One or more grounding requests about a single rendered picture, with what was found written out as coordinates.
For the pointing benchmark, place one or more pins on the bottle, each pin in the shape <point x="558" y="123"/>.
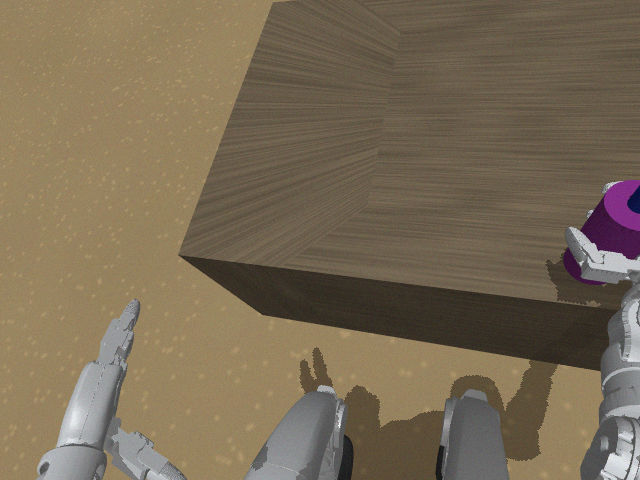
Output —
<point x="613" y="226"/>

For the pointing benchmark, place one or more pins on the left robot foot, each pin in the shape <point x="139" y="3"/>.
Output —
<point x="345" y="471"/>

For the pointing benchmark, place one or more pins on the right robot hand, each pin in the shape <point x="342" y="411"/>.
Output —
<point x="603" y="266"/>

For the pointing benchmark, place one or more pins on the right robot arm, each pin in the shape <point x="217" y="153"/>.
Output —
<point x="614" y="453"/>

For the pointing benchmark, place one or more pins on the left robot hand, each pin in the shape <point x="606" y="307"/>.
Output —
<point x="90" y="415"/>

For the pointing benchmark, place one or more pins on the left robot arm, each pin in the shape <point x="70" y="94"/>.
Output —
<point x="73" y="462"/>

